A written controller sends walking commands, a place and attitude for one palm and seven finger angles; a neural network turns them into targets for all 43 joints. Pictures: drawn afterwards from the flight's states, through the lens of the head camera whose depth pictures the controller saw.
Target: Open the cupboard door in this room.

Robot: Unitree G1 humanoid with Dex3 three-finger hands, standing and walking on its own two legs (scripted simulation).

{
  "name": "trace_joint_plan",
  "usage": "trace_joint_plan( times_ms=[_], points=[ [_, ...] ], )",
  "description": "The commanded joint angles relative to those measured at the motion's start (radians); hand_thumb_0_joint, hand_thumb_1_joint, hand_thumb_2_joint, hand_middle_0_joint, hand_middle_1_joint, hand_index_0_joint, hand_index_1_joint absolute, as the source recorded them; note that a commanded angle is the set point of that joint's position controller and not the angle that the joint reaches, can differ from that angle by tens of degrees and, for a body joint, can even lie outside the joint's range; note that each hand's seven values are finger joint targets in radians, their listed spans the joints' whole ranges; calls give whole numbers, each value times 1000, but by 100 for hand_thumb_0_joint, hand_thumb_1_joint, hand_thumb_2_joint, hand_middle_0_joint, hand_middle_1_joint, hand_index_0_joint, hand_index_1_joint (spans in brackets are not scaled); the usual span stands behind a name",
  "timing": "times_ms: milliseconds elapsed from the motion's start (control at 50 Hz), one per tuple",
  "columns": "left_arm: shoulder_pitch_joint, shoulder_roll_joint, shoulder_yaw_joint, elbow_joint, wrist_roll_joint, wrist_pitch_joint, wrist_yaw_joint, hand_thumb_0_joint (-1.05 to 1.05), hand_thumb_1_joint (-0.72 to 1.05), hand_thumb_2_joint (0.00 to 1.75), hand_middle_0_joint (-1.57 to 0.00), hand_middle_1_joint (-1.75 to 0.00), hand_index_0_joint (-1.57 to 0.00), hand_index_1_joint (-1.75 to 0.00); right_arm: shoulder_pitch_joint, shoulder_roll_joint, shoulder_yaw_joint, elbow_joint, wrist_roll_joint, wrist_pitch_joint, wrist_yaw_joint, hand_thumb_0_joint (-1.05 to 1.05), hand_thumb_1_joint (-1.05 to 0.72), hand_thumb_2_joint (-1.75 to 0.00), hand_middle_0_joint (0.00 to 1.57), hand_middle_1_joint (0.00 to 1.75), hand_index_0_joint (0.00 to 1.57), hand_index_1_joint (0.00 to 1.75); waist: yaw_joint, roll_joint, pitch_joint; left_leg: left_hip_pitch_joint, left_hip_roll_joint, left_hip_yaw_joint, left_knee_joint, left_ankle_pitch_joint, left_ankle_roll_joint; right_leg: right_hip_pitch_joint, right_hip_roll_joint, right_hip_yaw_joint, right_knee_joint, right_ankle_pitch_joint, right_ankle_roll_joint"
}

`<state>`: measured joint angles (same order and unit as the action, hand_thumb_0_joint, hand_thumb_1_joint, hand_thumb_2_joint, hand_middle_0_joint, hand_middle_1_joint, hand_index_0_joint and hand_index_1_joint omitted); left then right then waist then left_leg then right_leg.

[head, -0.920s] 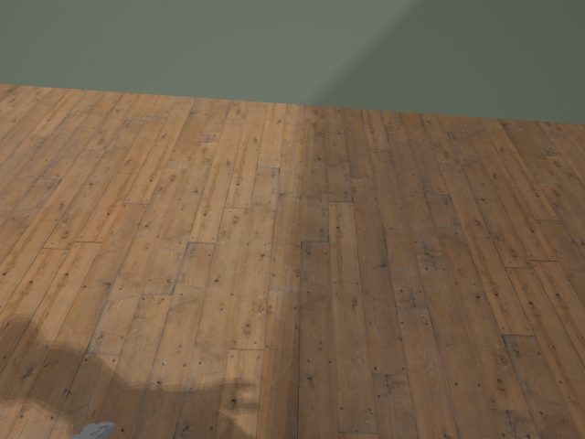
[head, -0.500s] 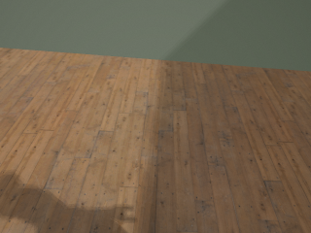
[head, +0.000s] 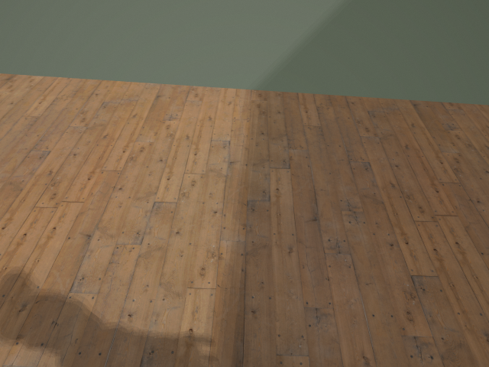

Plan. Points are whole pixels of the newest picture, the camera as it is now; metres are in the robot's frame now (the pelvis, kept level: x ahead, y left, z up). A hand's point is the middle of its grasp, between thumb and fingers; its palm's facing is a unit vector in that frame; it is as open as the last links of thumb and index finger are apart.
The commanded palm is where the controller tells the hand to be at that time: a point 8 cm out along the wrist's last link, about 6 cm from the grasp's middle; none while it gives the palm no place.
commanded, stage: turn or walk to find it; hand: left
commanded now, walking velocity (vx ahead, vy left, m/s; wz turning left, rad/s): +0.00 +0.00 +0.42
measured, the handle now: out of the picture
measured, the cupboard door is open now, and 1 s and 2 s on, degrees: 0 0 0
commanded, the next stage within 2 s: none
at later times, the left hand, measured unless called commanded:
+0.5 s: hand out of the picture +0.03 +0.22 -0.18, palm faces +0.14 -0.96 -0.26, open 7.4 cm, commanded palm none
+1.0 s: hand out of the picture -0.11 +0.20 -0.20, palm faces +0.43 -0.87 -0.24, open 7.4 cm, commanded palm none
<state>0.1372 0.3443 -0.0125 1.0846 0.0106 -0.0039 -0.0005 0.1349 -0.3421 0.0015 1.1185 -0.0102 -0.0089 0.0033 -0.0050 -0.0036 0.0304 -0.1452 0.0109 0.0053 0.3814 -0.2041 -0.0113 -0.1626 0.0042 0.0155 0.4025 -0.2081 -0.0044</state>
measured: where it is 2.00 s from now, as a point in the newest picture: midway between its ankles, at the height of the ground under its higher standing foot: outside the picture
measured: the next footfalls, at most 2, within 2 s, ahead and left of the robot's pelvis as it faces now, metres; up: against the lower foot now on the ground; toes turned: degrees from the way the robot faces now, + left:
right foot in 0.60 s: +0.02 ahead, -0.12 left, +0.00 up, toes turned +11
left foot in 0.98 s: -0.08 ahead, +0.12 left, +0.00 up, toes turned +28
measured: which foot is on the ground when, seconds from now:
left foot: down 0.00-0.60, up 0.62-0.96, down 0.98-1.00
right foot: down 0.00-0.34, up 0.36-0.58, down 0.60-0.98, up 1.00-1.00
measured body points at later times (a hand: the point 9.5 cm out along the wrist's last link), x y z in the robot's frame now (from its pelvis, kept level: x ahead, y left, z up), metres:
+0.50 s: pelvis -0.02 +0.00 -0.01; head +0.02 +0.01 +0.44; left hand +0.02 +0.27 -0.16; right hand +0.06 -0.23 -0.16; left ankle +0.00 +0.13 -0.74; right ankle -0.03 -0.12 -0.71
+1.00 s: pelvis -0.05 +0.00 -0.02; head -0.03 +0.03 +0.42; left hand -0.14 +0.25 -0.18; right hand +0.14 -0.21 -0.15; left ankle -0.11 +0.10 -0.75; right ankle -0.02 -0.13 -0.74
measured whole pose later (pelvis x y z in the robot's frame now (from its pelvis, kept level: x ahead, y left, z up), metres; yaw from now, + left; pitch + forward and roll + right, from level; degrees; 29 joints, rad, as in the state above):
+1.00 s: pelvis -0.05 +0.00 -0.02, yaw +24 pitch +0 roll +1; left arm 0.28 0.25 0.04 0.94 0.02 0.03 0.03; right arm 0.15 -0.24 -0.06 0.95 -0.01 0.04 0.02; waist 0.02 -0.06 0.07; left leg -0.27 0.01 0.06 0.61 -0.32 0.00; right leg -0.30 -0.15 -0.15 0.74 -0.44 0.04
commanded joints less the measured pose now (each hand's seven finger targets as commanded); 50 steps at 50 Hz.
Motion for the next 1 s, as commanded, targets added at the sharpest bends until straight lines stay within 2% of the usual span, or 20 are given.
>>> trace_joint_plan(
  times_ms=[0, 120, 240, 280, 320, 340, 380, 480, 520, 540, 560, 580, 600, 680, 840, 900, 920, 940, 960, 980],
  points=[
    [-55, 210, 50, -71, 1, -20, 11, 0, 90, 90, -20, -30, -20, -30, -58, -209, -41, -69, -1, -25, -13, 0, -90, -90, 20, 30, 20, 30, 5, -2, -36, -25, 102, -111, -59, 82, 42, -3, -124, 96, -72, 43, -25],
    [22, 107, 39, -88, 0, 13, 26, 0, 90, 90, -20, -30, -20, -30, 0, -77, -24, -96, -5, 10, -7, 0, -90, -90, 20, 30, 20, 30, 12, -39, -46, -116, 71, -95, 57, 122, 22, -6, -168, 83, -11, 77, -12],
    [25, 120, 60, -163, 6, 27, 35, 0, 90, 90, -20, -30, -20, -30, 63, -59, -47, -145, -4, 31, -5, 0, -90, -90, 20, 30, 20, 30, -7, -92, -59, -137, 39, -79, 214, 93, 20, -86, -254, 80, 28, 83, -67],
    [11, 98, 61, -191, 6, 32, 36, 0, 90, 90, -20, -30, -20, -30, 83, -62, -55, -161, -7, 31, -3, 0, -90, -90, 20, 30, 20, 30, -17, -9, -53, -142, 68, -154, 161, 136, 43, -129, -200, 15, 118, 26, -37],
    [9, 46, 60, -210, 2, 35, 36, 0, 90, 90, -20, -30, -20, -30, 97, -108, -67, -180, -15, 24, -5, 0, -90, -90, 20, 30, 20, 30, -21, 179, -38, -164, 189, -401, -15, 183, 129, -169, -50, -89, 332, -130, 33],
    [5, 31, 61, -223, 1, 33, 38, 0, 90, 90, -20, -30, -20, -30, 117, -120, -77, -187, -12, 19, -11, 0, -90, -90, 20, 30, 20, 30, -26, 227, -43, -116, 242, -507, -69, 295, 193, -233, -21, -57, 464, -296, 37],
    [13, 22, 66, -232, 0, 27, 41, 0, 90, 90, -20, -30, -20, -30, 129, -112, -83, -194, -11, 16, -23, 0, -90, -90, 20, 30, 20, 30, -19, 185, -75, -32, 256, -511, -26, 436, 245, -300, -39, 16, 579, -361, 33],
    [66, -36, 66, -228, -12, 20, 34, 0, 90, 90, -20, -30, -20, -30, 117, -89, -96, -213, -15, 27, -29, 0, -90, -90, 20, 30, 20, 30, -10, 152, -122, -19, 176, -421, 44, 474, 203, -190, -10, -9, 349, -293, 46],
    [121, -36, 70, -216, -12, 18, 35, 0, 90, 90, -20, -30, -20, -30, 105, -79, -101, -223, -10, 34, -23, 0, -90, -90, 20, 30, 20, 30, 9, 135, -119, -104, 128, -399, 62, 354, 159, -57, 10, -35, 176, -155, 47],
    [163, -24, 76, -207, -9, 14, 37, 0, 90, 90, -20, -30, -20, -30, 87, -68, -102, -231, -5, 36, -19, 0, -90, -90, 20, 30, 20, 30, 30, 110, -122, -174, 94, -376, 95, 244, 121, 39, -8, -33, 42, -62, 44],
    [187, 32, 88, -207, 1, 7, 43, 0, 90, 90, -20, -30, -20, -30, 89, -26, -98, -244, 4, 37, -13, 0, -90, -90, 20, 30, 20, 30, 37, -6, -121, -317, 29, -304, 201, 77, 66, 163, -133, 74, -58, -50, 12],
    [182, 117, 107, -216, 16, 1, 48, 0, 90, 90, -20, -30, -20, -30, 86, 38, -92, -273, 4, 36, -10, 0, -90, -90, 20, 30, 20, 30, 38, -270, -71, -493, -102, -92, 425, -226, -10, 178, -406, 357, -132, 0, -99],
    [167, 121, 101, -235, 10, 3, 46, 0, 90, 90, -20, -30, -20, -30, 48, -6, -108, -276, -10, 43, -8, 0, -90, -90, 20, 30, 20, 30, 53, -203, -49, -447, -62, -102, 620, -329, -12, 4, -477, 349, -146, 1, -164],
    [33, 35, 81, -250, 17, -4, 45, 0, 90, 90, -20, -30, -20, -30, 97, 31, -105, -214, -10, 63, 13, 0, -90, -90, 20, 30, 20, 30, -35, -146, 57, -411, 0, -49, 831, -171, -30, -125, -311, 98, -103, 93, -132],
    [195, 93, 100, -193, 25, 2, 40, 0, 90, 90, -20, -30, -20, -30, -31, 53, -74, -241, 3, 50, 12, 0, -90, -90, 20, 30, 20, 30, 53, -187, -20, -282, -3, 63, 432, -257, -35, 45, -340, 7, 18, 442, -148],
    [169, 98, 106, -187, 19, 8, 39, 0, 90, 90, -20, -30, -20, -30, 42, 36, -73, -224, 3, 36, 8, 0, -90, -90, 20, 30, 20, 30, 12, -185, -70, -124, -11, 92, 163, -112, -20, 30, -319, -55, 130, 460, -84],
    [162, 84, 103, -190, 10, 13, 36, 0, 90, 90, -20, -30, -20, -30, 87, 1, -79, -212, 0, 27, 8, 0, -90, -90, 20, 30, 20, 30, -14, -109, -103, 7, 17, 65, 27, 44, -5, -33, -289, -104, 235, 395, -33],
    [181, 30, 98, -217, 2, 20, 30, 0, 90, 90, -20, -30, -20, -30, 118, -100, -99, -214, -10, 17, 5, 0, -90, -90, 20, 30, 20, 30, -26, 151, -143, 182, 237, -204, -12, 344, 81, -259, -180, -173, 428, 42, 42],
    [134, -20, 74, -252, 11, 23, 28, 0, 90, 90, -20, -30, -20, -30, 162, -160, -112, -209, -1, 24, 2, 0, -90, -90, 20, 30, 20, 30, -41, 284, -121, 180, 393, -332, -10, 675, 188, -379, -113, -142, 594, -439, 74],
    [82, -12, 76, -251, 11, 38, 36, 0, 90, 90, -20, -30, -20, -30, 189, -140, -112, -187, -4, 19, -11, 0, -90, -90, 20, 30, 20, 30, -68, 230, -134, 128, 379, -323, -11, 623, 223, -381, -110, -60, 682, -431, 71]
  ],
)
